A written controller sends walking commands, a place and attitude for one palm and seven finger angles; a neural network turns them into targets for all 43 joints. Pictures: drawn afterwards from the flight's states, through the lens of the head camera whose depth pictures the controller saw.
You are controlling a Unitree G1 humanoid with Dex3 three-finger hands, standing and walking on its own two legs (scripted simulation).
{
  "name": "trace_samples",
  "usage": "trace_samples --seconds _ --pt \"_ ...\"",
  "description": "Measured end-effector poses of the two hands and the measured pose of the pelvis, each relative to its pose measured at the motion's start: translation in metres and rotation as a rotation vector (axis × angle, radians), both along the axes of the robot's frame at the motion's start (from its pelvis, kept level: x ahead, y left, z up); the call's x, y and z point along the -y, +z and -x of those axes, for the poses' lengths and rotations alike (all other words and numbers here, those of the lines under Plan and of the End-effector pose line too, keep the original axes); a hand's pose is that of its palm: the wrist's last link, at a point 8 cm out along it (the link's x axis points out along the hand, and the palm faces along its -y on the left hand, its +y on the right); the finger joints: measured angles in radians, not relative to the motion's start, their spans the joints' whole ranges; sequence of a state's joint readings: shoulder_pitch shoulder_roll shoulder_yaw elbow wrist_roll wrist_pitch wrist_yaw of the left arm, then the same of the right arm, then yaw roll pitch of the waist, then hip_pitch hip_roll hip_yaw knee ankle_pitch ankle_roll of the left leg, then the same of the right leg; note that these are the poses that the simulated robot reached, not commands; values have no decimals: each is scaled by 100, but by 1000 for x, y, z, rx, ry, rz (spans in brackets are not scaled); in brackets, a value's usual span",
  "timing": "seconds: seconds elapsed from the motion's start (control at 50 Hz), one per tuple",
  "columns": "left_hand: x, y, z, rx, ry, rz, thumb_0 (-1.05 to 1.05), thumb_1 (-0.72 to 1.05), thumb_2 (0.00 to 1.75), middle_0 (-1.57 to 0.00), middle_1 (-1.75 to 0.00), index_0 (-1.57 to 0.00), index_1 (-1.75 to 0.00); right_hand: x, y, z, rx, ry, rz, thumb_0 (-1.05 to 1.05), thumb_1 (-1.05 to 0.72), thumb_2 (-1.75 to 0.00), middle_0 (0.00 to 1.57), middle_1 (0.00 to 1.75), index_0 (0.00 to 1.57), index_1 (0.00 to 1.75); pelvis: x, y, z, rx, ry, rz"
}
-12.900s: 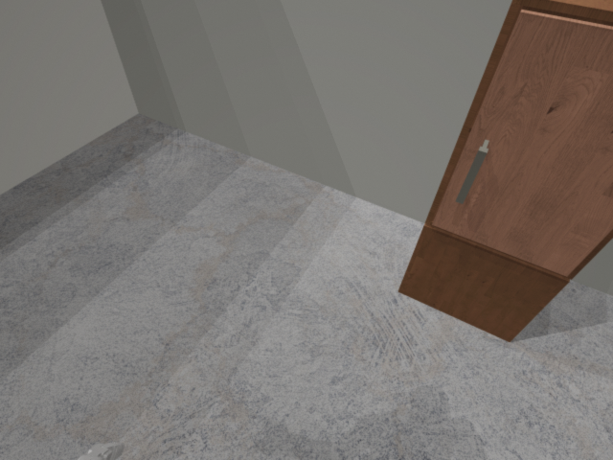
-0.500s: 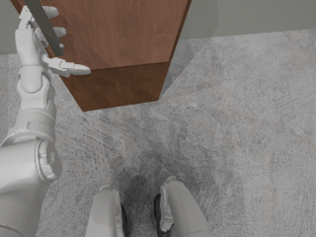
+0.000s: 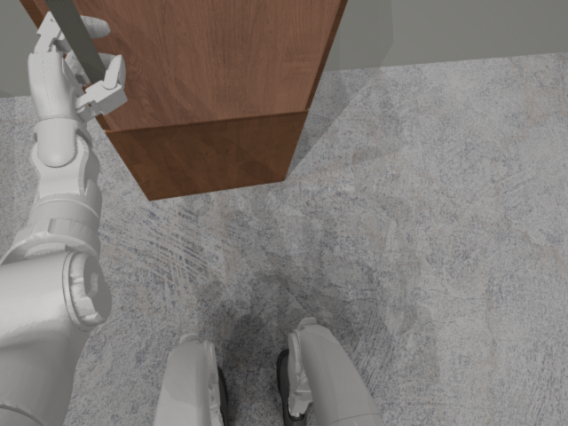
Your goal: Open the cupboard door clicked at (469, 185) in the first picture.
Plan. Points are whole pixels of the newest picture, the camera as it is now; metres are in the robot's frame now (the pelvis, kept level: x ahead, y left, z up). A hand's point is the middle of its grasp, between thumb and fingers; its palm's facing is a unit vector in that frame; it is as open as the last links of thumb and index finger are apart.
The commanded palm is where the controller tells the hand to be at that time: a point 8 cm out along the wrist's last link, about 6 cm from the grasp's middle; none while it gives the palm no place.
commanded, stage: close the thumb around the handle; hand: left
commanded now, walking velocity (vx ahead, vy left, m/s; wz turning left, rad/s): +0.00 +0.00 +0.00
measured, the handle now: (85, 40) +0.61 +0.20 +0.05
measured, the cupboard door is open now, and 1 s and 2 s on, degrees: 0 26 43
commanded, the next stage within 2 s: pull the door open along its arc in 0.14 s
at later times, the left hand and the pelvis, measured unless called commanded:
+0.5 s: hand (115, 93) +0.54 +0.16 +0.03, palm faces +0.11 -0.99 -0.01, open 5.7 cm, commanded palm +0.49 +0.19 +0.03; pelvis +0.00 +0.00 +0.01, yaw +0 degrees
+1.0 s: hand (181, 173) +0.42 +0.09 +0.04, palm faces +0.48 -0.88 +0.05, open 5.9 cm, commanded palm +0.36 +0.12 +0.03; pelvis +0.02 -0.01 +0.03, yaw +2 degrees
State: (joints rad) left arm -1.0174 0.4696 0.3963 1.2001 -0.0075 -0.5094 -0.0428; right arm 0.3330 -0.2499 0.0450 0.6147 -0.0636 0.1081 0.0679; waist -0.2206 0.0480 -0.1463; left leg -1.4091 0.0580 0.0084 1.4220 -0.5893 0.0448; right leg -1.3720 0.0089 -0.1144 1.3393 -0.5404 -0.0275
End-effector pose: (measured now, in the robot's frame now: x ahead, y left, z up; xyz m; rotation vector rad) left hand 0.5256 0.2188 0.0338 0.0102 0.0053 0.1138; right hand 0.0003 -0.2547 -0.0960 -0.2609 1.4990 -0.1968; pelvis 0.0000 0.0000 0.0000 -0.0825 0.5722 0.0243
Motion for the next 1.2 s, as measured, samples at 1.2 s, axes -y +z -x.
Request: trace_samples --seconds 1.2 --pt "128 8 180 -65 336 17 2 71 78 -29 -128 -34 -133 -16 10 -160 407 204 -183 1 -91 -90 20 30 20 30 29 37 -22 119 15 -77"
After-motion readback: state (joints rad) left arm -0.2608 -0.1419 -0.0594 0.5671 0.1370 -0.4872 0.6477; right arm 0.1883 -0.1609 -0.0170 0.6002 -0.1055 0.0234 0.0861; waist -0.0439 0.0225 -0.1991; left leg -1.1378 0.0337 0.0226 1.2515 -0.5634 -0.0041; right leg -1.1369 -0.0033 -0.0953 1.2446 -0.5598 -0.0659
